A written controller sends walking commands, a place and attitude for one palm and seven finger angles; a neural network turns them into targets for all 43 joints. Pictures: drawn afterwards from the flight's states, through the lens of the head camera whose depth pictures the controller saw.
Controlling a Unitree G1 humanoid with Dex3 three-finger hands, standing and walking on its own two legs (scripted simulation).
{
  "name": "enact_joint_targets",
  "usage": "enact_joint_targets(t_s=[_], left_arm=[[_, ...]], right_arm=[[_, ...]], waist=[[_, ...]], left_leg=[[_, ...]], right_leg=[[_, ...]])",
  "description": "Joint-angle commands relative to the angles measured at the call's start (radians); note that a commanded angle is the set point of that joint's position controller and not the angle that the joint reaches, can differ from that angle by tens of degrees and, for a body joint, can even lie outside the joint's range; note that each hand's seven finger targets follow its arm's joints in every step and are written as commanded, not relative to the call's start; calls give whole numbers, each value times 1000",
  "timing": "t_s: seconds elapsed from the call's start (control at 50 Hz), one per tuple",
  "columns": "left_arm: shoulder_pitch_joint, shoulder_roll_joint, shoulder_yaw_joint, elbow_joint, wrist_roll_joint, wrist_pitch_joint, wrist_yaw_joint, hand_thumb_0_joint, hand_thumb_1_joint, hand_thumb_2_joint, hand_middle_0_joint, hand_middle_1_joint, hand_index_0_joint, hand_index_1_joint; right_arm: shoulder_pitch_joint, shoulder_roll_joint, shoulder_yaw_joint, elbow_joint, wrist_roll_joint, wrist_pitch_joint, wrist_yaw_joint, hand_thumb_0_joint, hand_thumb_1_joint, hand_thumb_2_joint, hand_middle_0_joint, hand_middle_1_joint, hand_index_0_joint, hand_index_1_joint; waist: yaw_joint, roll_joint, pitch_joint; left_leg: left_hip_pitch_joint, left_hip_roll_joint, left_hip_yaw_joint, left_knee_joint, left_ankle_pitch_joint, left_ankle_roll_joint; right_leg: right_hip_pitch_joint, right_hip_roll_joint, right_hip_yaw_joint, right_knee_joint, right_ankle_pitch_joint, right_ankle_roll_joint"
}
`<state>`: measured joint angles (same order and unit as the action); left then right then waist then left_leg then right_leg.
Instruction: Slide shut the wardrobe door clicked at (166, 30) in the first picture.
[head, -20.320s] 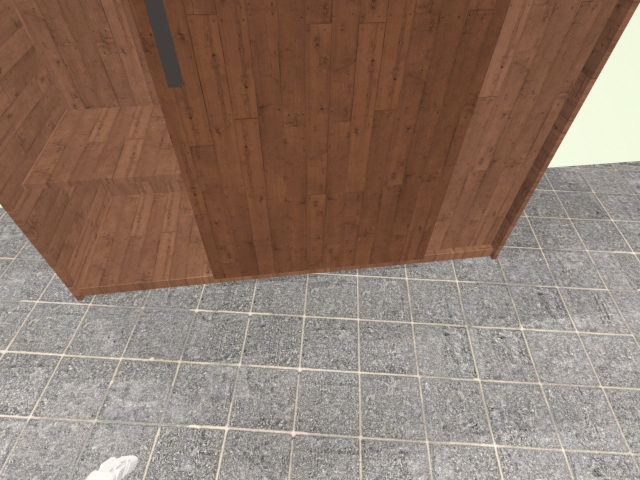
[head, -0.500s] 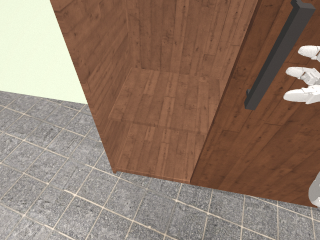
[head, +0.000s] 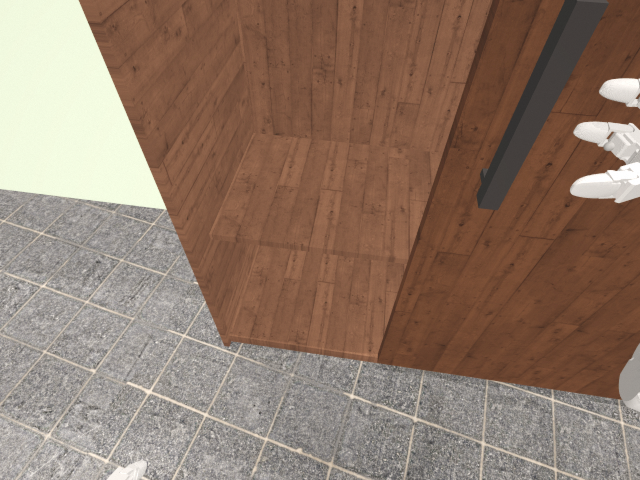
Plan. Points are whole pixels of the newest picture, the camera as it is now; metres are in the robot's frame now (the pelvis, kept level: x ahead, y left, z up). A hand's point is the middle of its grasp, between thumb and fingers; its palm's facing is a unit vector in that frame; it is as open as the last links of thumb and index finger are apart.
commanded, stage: move the hooked fingers beside the handle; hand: right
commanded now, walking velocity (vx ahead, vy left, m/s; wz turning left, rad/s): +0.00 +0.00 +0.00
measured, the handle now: (522, 111) +0.53 -0.18 +0.21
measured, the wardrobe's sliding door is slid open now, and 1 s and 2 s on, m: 0.49 0.49 0.49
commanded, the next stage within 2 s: none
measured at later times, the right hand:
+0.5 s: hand (593, 141) +0.47 -0.25 +0.21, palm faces +0.07 +1.00 -0.03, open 14.0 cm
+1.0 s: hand (595, 138) +0.47 -0.24 +0.22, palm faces +0.07 +1.00 -0.02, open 14.0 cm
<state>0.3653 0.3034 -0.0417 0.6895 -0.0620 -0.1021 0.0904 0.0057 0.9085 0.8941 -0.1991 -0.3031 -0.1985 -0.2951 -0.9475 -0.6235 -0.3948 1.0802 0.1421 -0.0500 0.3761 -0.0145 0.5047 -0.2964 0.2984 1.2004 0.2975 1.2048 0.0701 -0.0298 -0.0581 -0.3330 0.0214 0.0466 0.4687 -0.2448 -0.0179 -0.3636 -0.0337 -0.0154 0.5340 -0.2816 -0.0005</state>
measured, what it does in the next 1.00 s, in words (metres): stands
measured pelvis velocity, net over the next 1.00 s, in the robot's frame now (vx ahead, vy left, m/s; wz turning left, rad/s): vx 0.00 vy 0.01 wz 0.00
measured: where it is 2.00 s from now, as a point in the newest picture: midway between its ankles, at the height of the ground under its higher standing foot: outside the picture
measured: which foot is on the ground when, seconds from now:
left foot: down 0.00-1.00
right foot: down 0.00-1.00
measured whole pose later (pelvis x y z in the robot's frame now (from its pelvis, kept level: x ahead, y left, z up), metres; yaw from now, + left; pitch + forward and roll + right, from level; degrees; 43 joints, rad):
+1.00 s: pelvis +0.00 +0.01 +0.00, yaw +0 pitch +6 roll +1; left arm 0.35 0.30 -0.05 0.67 -0.06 -0.10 0.09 0.00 0.91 0.89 -0.20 -0.30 -0.20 -0.30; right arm -0.98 -0.64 -0.40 1.12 0.12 -0.04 0.34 -0.01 0.50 -0.30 0.30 1.20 0.30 1.20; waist 0.09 -0.03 -0.05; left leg -0.34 0.01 0.05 0.48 -0.25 -0.01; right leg -0.37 -0.04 -0.02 0.54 -0.28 0.01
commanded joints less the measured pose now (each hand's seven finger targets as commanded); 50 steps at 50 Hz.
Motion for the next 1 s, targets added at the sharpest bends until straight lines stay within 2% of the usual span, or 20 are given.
enact_joint_targets(t_s=[0.0, 0.04, 0.1, 0.2, 0.22, 0.26, 0.34, 0.4, 0.42, 0.44, 0.5, 0.58, 0.64, 0.7, 0.82, 0.84, 0.86, 0.88, 0.92, 0.98], left_arm=[[62, 158, 57, -71, 1, -42, 17, 0, 900, 900, -200, -300, -200, -300], [67, 155, 58, -80, 6, -45, 12, 0, 900, 900, -200, -300, -200, -300], [81, 158, 57, -85, 12, -38, 7, 0, 900, 900, -200, -300, -200, -300], [84, 153, 63, -103, 14, -38, 0, 0, 900, 900, -200, -300, -200, -300], [80, 150, 63, -104, 13, -37, -1, 0, 900, 900, -200, -300, -200, -300], [88, 155, 64, -101, 14, -28, -4, 0, 900, 900, -200, -300, -200, -300], [75, 158, 69, -130, 7, -17, -8, 0, 900, 900, -200, -300, -200, -300], [65, 150, 74, -138, 7, -11, -11, 0, 900, 900, -200, -300, -200, -300], [65, 151, 76, -139, 7, -12, -10, 0, 900, 900, -200, -300, -200, -300], [57, 148, 75, -143, 6, -12, -10, 0, 900, 900, -200, -300, -200, -300], [53, 149, 75, -122, 1, -10, -3, 0, 900, 900, -200, -300, -200, -300], [41, 146, 70, -118, 2, -15, 0, 0, 900, 900, -200, -300, -200, -300], [24, 135, 65, -123, 0, -22, 0, 0, 900, 900, -200, -300, -200, -300], [26, 149, 64, -112, -3, -18, 9, 0, 900, 900, -200, -300, -200, -300], [27, 141, 51, -111, -1, -24, 12, 0, 900, 900, -200, -300, -200, -300], [34, 144, 50, -109, 1, -24, 13, 0, 900, 900, -200, -300, -200, -300], [39, 144, 51, -106, 1, -24, 12, 0, 900, 900, -200, -300, -200, -300], [44, 149, 53, -105, 1, -25, 14, 0, 900, 900, -200, -300, -200, -300], [38, 145, 51, -109, -1, -32, 17, 0, 900, 900, -200, -300, -200, -300], [56, 154, 54, -100, 1, -30, 16, 0, 900, 900, -200, -300, -200, -300]], right_arm=[[-548, -233, -12, -148, 16, -46, -13, 0, 500, -300, 300, 1200, 300, 1200], [-542, -239, -15, -156, -3, -47, -27, 0, 500, -300, 300, 1200, 300, 1200], [-557, -305, -53, -168, -23, -66, -47, 0, 500, -300, 300, 1200, 300, 1200], [-542, -335, -96, -250, -23, -111, -57, 0, 500, -300, 300, 1200, 300, 1200], [-533, -319, -86, -257, -23, -109, -55, 0, 500, -300, 300, 1200, 300, 1200], [-472, -318, -95, -213, -17, -84, -51, 0, 500, -300, 300, 1200, 300, 1200], [-371, -318, -110, -251, -12, -29, -38, 0, 500, -300, 300, 1200, 300, 1200], [-390, -273, -74, -364, -6, -24, -35, 0, 500, -300, 300, 1200, 300, 1200], [-378, -300, -101, -397, -1, -25, -39, 0, 500, -300, 300, 1200, 300, 1200], [-367, -260, -78, -411, 10, -21, -37, 0, 500, -300, 300, 1200, 300, 1200], [-382, -233, -73, -378, 37, 3, -34, 0, 500, -300, 300, 1200, 300, 1200], [-400, -261, -74, -373, 8, 18, -48, 0, 500, -300, 300, 1200, 300, 1200], [-423, -184, -4, -399, 3, 13, -56, 0, 500, -300, 300, 1200, 300, 1200], [-426, -242, -63, -302, 27, 15, -59, 0, 500, -300, 300, 1200, 300, 1200], [-510, -280, -29, -227, -32, -28, -60, 0, 500, -300, 300, 1200, 300, 1200], [-519, -294, -35, -212, -36, -37, -60, 0, 500, -300, 300, 1200, 300, 1200], [-533, -275, -15, -203, -31, -47, -54, 0, 500, -300, 300, 1200, 300, 1200], [-545, -310, -47, -208, -23, -59, -49, 0, 500, -300, 300, 1200, 300, 1200], [-566, -265, -23, -210, -1, -71, -28, 0, 500, -300, 300, 1200, 300, 1200], [-530, -307, -66, -177, 10, -72, -14, 0, 500, -300, 300, 1200, 300, 1200]], waist=[[55, -37, -250], [41, -72, -296], [38, -52, -336], [16, -77, -428], [14, -116, -422], [12, -43, -378], [-13, -59, -345], [-2, -92, -360], [-8, -86, -377], [-3, -87, -378], [14, -38, -321], [8, -85, -311], [23, -101, -312], [27, 32, -276], [36, -72, -270], [40, -47, -276], [47, -50, -276], [45, -19, -301], [47, -53, -330], [35, -42, -341]], left_leg=[[4, -29, -2, -35, 228, 34], [13, -27, -3, -21, 246, 37], [42, -27, -7, -9, 275, 34], [86, -35, -7, 7, 351, 38], [79, -35, -6, 7, 362, 41], [89, -38, -1, 1, 371, 39], [111, -36, -1, 0, 398, 38], [105, -39, -1, -7, 413, 37], [113, -40, 1, -4, 411, 39], [108, -42, 0, -7, 417, 38], [92, -44, 2, -22, 403, 35], [97, -35, 1, -19, 377, 42], [72, -32, 1, -20, 366, 41], [88, -33, 0, -29, 334, 34], [66, -18, -21, -22, 308, 33], [64, -19, -18, -22, 294, 32], [66, -19, -24, -24, 295, 33], [82, -22, -22, -22, 301, 31], [87, -24, -24, -23, 307, 33], [98, -26, -23, -20, 329, 33]], right_leg=[[177, 16, 28, -48, 224, -27], [191, 18, 30, -42, 258, -23], [180, 17, 30, -33, 283, -24], [250, 10, 32, -23, 389, -17], [264, 9, 30, -24, 415, -13], [219, 6, 26, -25, 414, -20], [191, 11, 9, -37, 418, -24], [235, 7, 8, -33, 455, -25], [249, 4, 19, -33, 477, -22], [265, 3, 15, -30, 487, -24], [244, 5, 7, -33, 429, -29], [228, 14, 8, -38, 389, -28], [253, 15, 12, -34, 386, -26], [197, 15, 11, -44, 301, -34], [175, 27, 4, -35, 261, -35], [169, 25, 11, -36, 249, -34], [165, 25, 6, -31, 243, -34], [167, 23, 13, -33, 246, -34], [195, 24, 12, -33, 252, -31], [185, 23, 12, -29, 278, -32]])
